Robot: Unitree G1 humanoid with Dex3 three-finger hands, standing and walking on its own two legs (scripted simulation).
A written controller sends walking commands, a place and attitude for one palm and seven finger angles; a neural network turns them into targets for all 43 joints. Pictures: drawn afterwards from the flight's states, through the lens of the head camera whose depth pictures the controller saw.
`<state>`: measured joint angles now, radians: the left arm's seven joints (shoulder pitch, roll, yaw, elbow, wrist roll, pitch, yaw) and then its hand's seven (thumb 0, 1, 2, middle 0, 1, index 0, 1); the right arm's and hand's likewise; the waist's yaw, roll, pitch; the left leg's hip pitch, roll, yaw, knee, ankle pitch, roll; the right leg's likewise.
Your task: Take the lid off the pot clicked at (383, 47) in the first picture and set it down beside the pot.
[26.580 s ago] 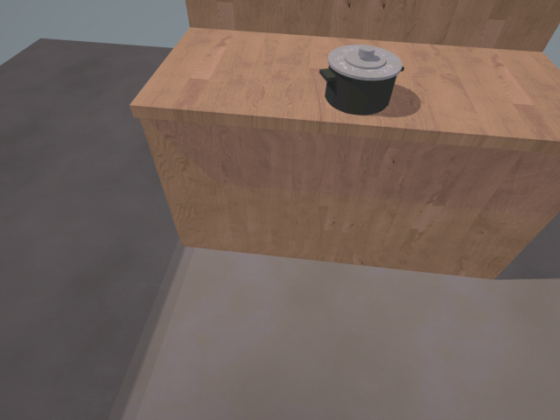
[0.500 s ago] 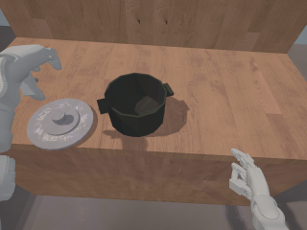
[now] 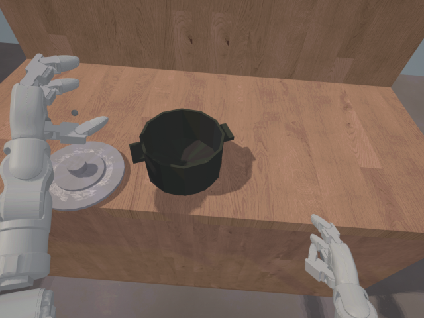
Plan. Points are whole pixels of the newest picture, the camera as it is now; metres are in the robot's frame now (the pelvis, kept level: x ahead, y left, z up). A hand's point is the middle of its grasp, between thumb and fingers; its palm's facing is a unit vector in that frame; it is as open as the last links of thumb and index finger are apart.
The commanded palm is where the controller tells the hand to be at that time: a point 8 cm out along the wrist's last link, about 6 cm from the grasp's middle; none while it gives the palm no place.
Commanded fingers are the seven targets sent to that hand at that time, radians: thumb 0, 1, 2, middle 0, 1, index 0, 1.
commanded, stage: draw the hand back to the body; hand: left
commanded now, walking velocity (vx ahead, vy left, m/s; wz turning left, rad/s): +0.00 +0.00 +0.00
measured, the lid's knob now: (76, 165) +0.42 +0.35 -0.01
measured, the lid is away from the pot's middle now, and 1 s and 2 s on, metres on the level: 0.25 0.25 0.25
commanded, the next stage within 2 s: step back with the hand held close in 1.54 s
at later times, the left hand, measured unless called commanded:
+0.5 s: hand (53, 143) +0.30 +0.26 +0.20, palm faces +0.48 -0.85 -0.22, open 8.9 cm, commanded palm +0.25 +0.29 +0.20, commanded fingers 0.00 0.71 0.86 -0.24 -0.40 -0.24 -0.40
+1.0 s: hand (43, 187) +0.24 +0.26 +0.18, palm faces +0.44 -0.85 -0.28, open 7.5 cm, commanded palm +0.18 +0.29 +0.18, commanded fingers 0.00 0.90 0.90 -0.20 -0.30 -0.20 -0.30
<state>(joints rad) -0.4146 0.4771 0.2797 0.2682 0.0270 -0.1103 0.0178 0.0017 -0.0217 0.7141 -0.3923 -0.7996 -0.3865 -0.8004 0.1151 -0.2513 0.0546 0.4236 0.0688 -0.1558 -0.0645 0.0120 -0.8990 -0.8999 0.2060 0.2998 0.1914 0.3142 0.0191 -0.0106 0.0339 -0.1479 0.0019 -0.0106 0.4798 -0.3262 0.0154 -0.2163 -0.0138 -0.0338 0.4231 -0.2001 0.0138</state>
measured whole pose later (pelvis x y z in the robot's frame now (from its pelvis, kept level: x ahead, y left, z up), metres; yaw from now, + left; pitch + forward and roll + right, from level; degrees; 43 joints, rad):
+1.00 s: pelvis +0.00 +0.00 +0.00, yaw -1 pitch -3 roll -1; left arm 0.22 0.35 0.34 -0.29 -0.08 -0.09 0.10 0.02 0.88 0.89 -0.21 -0.31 -0.21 -0.31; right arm 0.11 -0.24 0.03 0.50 0.04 -0.19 -0.05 0.01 -0.90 -0.90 0.21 0.30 0.18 0.30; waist 0.05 0.03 0.01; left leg -0.09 0.01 0.00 0.49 -0.34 0.02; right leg -0.18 -0.01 -0.02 0.44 -0.21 0.01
